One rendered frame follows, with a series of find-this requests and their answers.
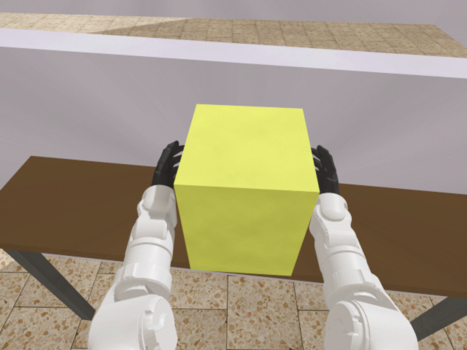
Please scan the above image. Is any table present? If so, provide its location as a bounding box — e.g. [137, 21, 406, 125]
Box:
[0, 156, 467, 342]

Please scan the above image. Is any robot left forearm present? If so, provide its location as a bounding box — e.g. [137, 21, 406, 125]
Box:
[88, 185, 177, 350]

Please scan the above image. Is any robot right hand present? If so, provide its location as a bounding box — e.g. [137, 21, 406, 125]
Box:
[311, 145, 340, 195]

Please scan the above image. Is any left robot upper arm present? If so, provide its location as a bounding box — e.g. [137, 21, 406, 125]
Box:
[88, 294, 178, 350]

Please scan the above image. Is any robot left hand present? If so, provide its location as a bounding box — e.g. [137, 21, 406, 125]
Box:
[151, 141, 185, 189]

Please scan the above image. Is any carton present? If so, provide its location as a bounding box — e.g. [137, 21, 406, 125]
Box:
[174, 104, 320, 276]

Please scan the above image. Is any robot right forearm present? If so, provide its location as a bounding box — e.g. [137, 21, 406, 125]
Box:
[309, 192, 419, 350]

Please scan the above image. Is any right robot upper arm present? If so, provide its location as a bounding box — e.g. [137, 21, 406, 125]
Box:
[323, 299, 418, 350]

